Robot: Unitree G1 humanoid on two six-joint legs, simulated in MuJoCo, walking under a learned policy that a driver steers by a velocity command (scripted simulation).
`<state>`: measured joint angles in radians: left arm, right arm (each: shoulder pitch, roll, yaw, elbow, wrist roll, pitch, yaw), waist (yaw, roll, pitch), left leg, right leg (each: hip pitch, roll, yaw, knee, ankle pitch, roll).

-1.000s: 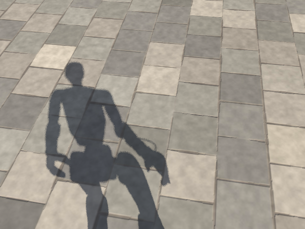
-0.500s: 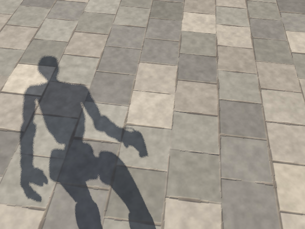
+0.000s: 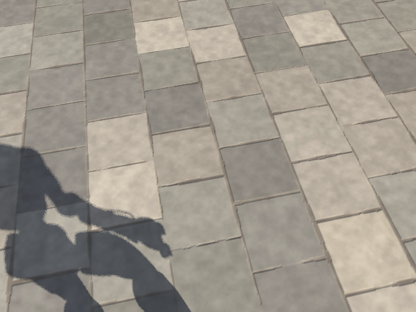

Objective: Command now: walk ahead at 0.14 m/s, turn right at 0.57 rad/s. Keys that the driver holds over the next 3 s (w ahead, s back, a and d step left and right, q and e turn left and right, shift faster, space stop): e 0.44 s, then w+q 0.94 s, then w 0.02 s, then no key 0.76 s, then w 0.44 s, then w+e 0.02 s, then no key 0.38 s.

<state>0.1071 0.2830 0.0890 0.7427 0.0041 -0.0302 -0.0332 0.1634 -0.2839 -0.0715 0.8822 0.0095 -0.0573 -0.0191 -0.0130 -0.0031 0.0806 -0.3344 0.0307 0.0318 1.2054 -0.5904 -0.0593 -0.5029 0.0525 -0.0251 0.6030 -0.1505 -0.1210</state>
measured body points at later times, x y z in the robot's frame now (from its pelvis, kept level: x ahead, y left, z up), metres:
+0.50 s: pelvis +0.09 +0.04 +0.02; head +0.12 +0.05 +0.46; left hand +0.33 +0.26 -0.08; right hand +0.14 -0.27 -0.08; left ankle +0.14 +0.16 -0.72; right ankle +0.09 -0.06 -0.69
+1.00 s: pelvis +0.21 +0.00 +0.02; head +0.23 -0.02 +0.47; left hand +0.30 +0.27 -0.09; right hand +0.31 -0.29 -0.09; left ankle +0.31 +0.14 -0.65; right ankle +0.11 -0.11 -0.72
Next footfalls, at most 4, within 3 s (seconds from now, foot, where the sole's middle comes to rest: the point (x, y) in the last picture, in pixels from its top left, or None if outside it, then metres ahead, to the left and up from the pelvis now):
0.44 left None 0.18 0.14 -0.76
0.78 right None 0.15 -0.12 -0.76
1.20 left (182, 282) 0.50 0.12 -0.76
1.68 right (227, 203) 0.78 -0.03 -0.76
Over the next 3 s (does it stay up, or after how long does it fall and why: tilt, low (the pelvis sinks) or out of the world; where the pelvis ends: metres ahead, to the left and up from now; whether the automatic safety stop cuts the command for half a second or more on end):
stays up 0.92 0.18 0.02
